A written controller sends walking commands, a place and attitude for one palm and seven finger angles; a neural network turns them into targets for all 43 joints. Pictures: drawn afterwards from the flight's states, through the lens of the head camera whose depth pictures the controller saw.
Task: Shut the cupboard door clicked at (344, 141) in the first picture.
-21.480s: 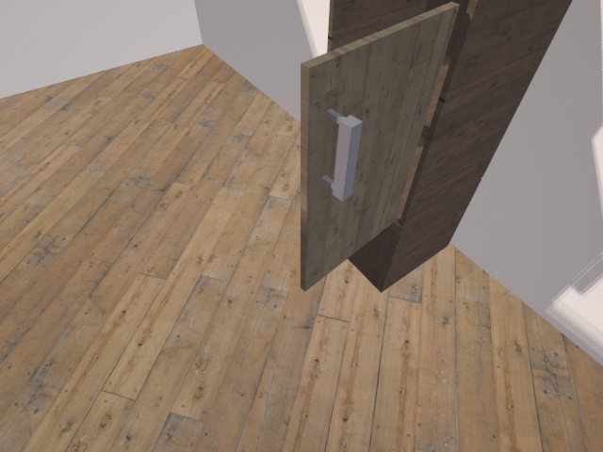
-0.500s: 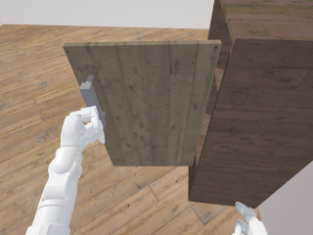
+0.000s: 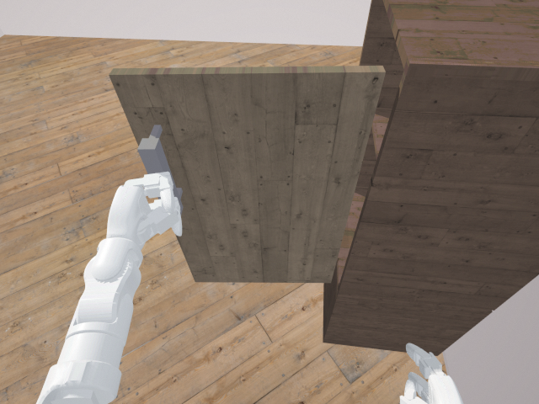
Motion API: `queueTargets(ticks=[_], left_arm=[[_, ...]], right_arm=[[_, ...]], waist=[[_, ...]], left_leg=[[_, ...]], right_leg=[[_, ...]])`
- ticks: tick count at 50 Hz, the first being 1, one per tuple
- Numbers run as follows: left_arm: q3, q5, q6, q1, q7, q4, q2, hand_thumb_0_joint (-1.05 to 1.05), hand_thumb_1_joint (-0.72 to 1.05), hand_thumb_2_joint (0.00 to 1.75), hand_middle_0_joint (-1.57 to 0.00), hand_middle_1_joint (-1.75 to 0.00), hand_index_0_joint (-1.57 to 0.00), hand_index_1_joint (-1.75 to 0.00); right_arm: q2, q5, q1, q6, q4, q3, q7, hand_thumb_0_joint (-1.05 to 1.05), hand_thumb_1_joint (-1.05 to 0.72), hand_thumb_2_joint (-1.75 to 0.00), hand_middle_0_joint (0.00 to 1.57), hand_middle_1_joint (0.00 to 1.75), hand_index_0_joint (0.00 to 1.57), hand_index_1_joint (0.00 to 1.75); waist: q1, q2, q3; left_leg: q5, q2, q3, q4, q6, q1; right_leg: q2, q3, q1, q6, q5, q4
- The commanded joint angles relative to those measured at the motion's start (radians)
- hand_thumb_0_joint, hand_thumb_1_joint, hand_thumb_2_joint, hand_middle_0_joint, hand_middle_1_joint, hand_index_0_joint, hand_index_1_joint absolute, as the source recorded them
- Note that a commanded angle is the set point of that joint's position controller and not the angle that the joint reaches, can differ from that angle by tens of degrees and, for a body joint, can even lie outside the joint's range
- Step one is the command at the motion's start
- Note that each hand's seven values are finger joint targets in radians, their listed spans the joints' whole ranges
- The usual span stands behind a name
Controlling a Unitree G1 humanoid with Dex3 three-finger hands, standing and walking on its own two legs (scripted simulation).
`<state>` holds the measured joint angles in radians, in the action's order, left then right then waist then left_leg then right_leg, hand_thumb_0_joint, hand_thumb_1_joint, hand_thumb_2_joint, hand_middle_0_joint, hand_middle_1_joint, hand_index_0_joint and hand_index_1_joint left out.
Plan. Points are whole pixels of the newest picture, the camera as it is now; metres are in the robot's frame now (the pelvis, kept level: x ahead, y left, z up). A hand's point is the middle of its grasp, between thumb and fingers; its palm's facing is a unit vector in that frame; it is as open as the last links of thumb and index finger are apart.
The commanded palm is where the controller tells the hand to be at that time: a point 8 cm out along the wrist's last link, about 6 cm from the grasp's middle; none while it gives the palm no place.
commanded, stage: push the door shut along its arc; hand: left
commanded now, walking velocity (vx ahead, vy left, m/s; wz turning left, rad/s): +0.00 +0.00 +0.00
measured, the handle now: (166, 173) +0.44 +0.19 +0.11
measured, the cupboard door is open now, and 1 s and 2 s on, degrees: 96 76 56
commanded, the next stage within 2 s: pull the fist back off the door in 1.66 s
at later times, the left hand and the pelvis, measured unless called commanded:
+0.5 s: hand (192, 181) +0.42 +0.14 +0.11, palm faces -0.14 -0.99 -0.05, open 3.1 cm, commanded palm +0.41 +0.20 +0.11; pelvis +0.00 +0.01 +0.00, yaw -1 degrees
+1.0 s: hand (212, 155) +0.48 +0.12 +0.11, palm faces -0.29 -0.96 -0.02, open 3.1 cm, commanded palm +0.48 +0.18 +0.11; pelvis -0.01 +0.01 -0.01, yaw -2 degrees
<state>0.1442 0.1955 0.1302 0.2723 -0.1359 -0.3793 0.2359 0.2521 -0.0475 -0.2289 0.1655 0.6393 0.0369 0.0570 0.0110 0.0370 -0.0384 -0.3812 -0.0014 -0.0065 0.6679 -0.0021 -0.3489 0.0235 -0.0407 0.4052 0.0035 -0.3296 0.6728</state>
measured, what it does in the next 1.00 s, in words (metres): stands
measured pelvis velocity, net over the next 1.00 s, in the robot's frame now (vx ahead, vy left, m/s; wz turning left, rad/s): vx -0.01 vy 0.01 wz -0.03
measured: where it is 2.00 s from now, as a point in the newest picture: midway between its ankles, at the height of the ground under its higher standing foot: outside the picture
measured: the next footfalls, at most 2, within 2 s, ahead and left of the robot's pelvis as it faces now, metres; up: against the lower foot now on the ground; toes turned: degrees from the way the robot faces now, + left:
none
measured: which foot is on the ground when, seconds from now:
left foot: down 0.00-1.00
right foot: down 0.00-1.00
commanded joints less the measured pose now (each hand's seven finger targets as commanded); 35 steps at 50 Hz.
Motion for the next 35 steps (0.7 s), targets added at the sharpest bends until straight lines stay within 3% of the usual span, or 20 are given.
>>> queueTargets(ticks=[1, 5, 8, 10, 11, 14, 15, 16, 19, 20, 21, 24, 26, 27, 30, 32, 35], left_arm=[[0.068, 0.011, 0.075, 0.463, -0.020, 0.139, 0.187, 0.00, 0.90, 0.90, -1.30, -1.50, -1.30, -1.50], [0.074, 0.015, 0.080, 0.504, -0.048, 0.052, 0.192, 0.00, 0.90, 0.90, -1.30, -1.50, -1.30, -1.50], [0.037, 0.013, 0.094, 0.564, -0.070, 0.022, 0.165, 0.00, 0.90, 0.90, -1.30, -1.50, -1.30, -1.50], [0.048, 0.013, 0.105, 0.597, -0.077, 0.008, 0.178, 0.00, 0.90, 0.90, -1.30, -1.50, -1.30, -1.50], [0.060, 0.011, 0.107, 0.585, -0.077, -0.014, 0.195, 0.00, 0.90, 0.90, -1.30, -1.50, -1.30, -1.50], [0.056, 0.007, 0.118, 0.659, -0.084, -0.060, 0.199, 0.00, 0.90, 0.90, -1.30, -1.50, -1.30, -1.50], [0.072, 0.007, 0.121, 0.679, -0.085, -0.083, 0.212, 0.00, 0.90, 0.90, -1.30, -1.50, -1.30, -1.50], [0.106, 0.004, 0.130, 0.689, -0.083, -0.104, 0.264, 0.00, 0.90, 0.90, -1.30, -1.50, -1.30, -1.50], [0.071, 0.004, 0.149, 0.726, -0.107, -0.111, 0.224, 0.00, 0.90, 0.90, -1.30, -1.50, -1.30, -1.50], [0.087, 0.005, 0.151, 0.728, -0.113, -0.147, 0.245, 0.00, 0.90, 0.90, -1.30, -1.50, -1.30, -1.50], [0.082, 0.006, 0.153, 0.745, -0.122, -0.175, 0.249, 0.00, 0.90, 0.90, -1.30, -1.50, -1.30, -1.50], [0.090, 0.006, 0.164, 0.856, -0.144, -0.271, 0.275, 0.00, 0.90, 0.90, -1.30, -1.50, -1.30, -1.50], [0.099, -0.003, 0.180, 0.894, -0.155, -0.304, 0.297, 0.00, 0.90, 0.90, -1.30, -1.50, -1.30, -1.50], [0.076, 0.001, 0.180, 0.907, -0.164, -0.339, 0.265, 0.00, 0.90, 0.90, -1.30, -1.50, -1.30, -1.50], [0.107, -0.001, 0.197, 0.945, -0.192, -0.395, 0.311, 0.00, 0.90, 0.90, -1.30, -1.50, -1.30, -1.50], [0.094, -0.001, 0.202, 1.000, -0.208, -0.428, 0.305, 0.00, 0.90, 0.90, -1.30, -1.50, -1.30, -1.50], [0.113, -0.004, 0.204, 1.038, -0.224, -0.477, 0.328, 0.00, 0.90, 0.90, -1.30, -1.50, -1.30, -1.50]], right_arm=[[0.124, -0.004, 0.027, 0.035, -0.127, -0.048, 0.014, 0.00, -0.90, -0.90, 0.20, 0.30, 0.20, 0.30], [0.129, -0.006, 0.009, 0.020, -0.127, -0.050, 0.007, 0.00, -0.90, -0.90, 0.20, 0.30, 0.20, 0.30], [0.131, -0.006, -0.009, 0.012, -0.127, -0.053, 0.004, 0.00, -0.90, -0.90, 0.20, 0.30, 0.20, 0.30], [0.134, -0.004, -0.023, 0.007, -0.120, -0.057, 0.003, 0.00, -0.90, -0.90, 0.20, 0.30, 0.20, 0.30], [0.138, -0.002, -0.032, 0.002, -0.120, -0.059, 0.004, 0.00, -0.90, -0.90, 0.20, 0.30, 0.20, 0.30], [0.137, -0.003, -0.043, -0.010, -0.112, -0.055, 0.001, 0.00, -0.90, -0.90, 0.20, 0.30, 0.20, 0.30], [0.139, -0.002, -0.049, -0.013, -0.108, -0.057, 0.001, 0.00, -0.90, -0.90, 0.20, 0.30, 0.20, 0.30], [0.147, 0.001, -0.060, -0.019, -0.103, -0.060, 0.005, 0.00, -0.90, -0.90, 0.20, 0.30, 0.20, 0.30], [0.141, 0.000, -0.064, -0.023, -0.106, -0.060, 0.000, 0.00, -0.90, -0.90, 0.20, 0.30, 0.20, 0.30], [0.145, 0.000, -0.074, -0.026, -0.100, -0.061, 0.001, 0.00, -0.90, -0.90, 0.20, 0.30, 0.20, 0.30], [0.149, 0.003, -0.082, -0.030, -0.098, -0.059, 0.003, 0.00, -0.90, -0.90, 0.20, 0.30, 0.20, 0.30], [0.157, -0.001, -0.096, -0.037, -0.079, -0.059, 0.006, 0.00, -0.90, -0.90, 0.20, 0.30, 0.20, 0.30], [0.162, 0.004, -0.114, -0.039, -0.076, -0.060, 0.007, 0.00, -0.90, -0.90, 0.20, 0.30, 0.20, 0.30], [0.157, 0.002, -0.115, -0.038, -0.075, -0.058, 0.005, 0.00, -0.90, -0.90, 0.20, 0.30, 0.20, 0.30], [0.169, 0.007, -0.145, -0.040, -0.062, -0.063, 0.004, 0.00, -0.90, -0.90, 0.20, 0.30, 0.20, 0.30], [0.172, 0.009, -0.158, -0.043, -0.056, -0.062, 0.004, 0.00, -0.90, -0.90, 0.20, 0.30, 0.20, 0.30], [0.178, 0.014, -0.182, -0.047, -0.050, -0.065, 0.001, 0.00, -0.90, -0.90, 0.20, 0.30, 0.20, 0.30]], waist=[[0.034, -0.052, -0.251], [0.030, -0.044, -0.268], [0.044, -0.040, -0.291], [0.045, -0.022, -0.314], [0.042, -0.044, -0.318], [0.056, -0.026, -0.294], [0.057, -0.036, -0.290], [0.055, -0.082, -0.291], [0.061, -0.011, -0.338], [0.061, -0.036, -0.325], [0.069, -0.060, -0.310], [0.096, -0.048, -0.273], [0.093, -0.019, -0.305], [0.105, -0.012, -0.307], [0.107, -0.027, -0.352], [0.128, -0.024, -0.343], [0.136, -0.040, -0.359]], left_leg=[[0.259, -0.006, 0.004, -0.085, 0.017, 0.047], [0.274, -0.009, 0.009, -0.082, 0.015, 0.037], [0.302, -0.005, 0.001, -0.074, 0.015, 0.051], [0.331, -0.006, 0.001, -0.067, 0.014, 0.064], [0.336, -0.004, -0.002, -0.065, 0.015, 0.059], [0.315, -0.006, 0.000, -0.070, 0.015, 0.039], [0.295, -0.007, 0.002, -0.069, 0.016, 0.033], [0.294, -0.006, -0.002, -0.069, 0.020, 0.021], [0.328, -0.008, 0.006, -0.064, 0.019, 0.052], [0.324, -0.007, 0.004, -0.062, 0.019, 0.037], [0.305, -0.007, 0.001, -0.065, 0.021, 0.021], [0.227, -0.009, 0.004, -0.063, 0.023, -0.010], [0.234, -0.011, -0.001, -0.056, 0.024, -0.002], [0.230, -0.011, 0.002, -0.052, 0.024, -0.002], [0.269, -0.010, -0.003, -0.034, 0.024, -0.012], [0.259, -0.009, -0.005, -0.026, 0.026, -0.021], [0.255, -0.009, -0.005, -0.014, 0.026, -0.047]], right_leg=[[-0.010, 0.004, -0.123, 0.013, 0.267, -0.078], [-0.009, 0.006, -0.124, 0.018, 0.297, -0.070], [-0.011, 0.002, -0.112, 0.020, 0.316, -0.059], [-0.013, 0.001, -0.111, 0.022, 0.341, -0.051], [-0.013, 0.001, -0.119, 0.020, 0.341, -0.049], [-0.014, 0.002, -0.099, 0.022, 0.329, -0.050], [-0.016, 0.004, -0.092, 0.020, 0.315, -0.054], [-0.015, 0.006, -0.114, 0.019, 0.313, -0.057], [-0.016, 0.011, -0.109, 0.023, 0.351, -0.047], [-0.018, 0.010, -0.107, 0.024, 0.349, -0.047], [-0.019, 0.008, -0.106, 0.021, 0.333, -0.051], [-0.021, 0.015, -0.051, 0.020, 0.263, -0.059], [-0.020, 0.015, -0.051, 0.025, 0.259, -0.048], [-0.022, 0.016, -0.034, 0.024, 0.259, -0.047], [-0.023, 0.018, -0.040, 0.026, 0.301, -0.027], [-0.024, 0.018, -0.012, 0.022, 0.296, -0.024], [-0.025, 0.021, -0.001, 0.020, 0.295, -0.015]])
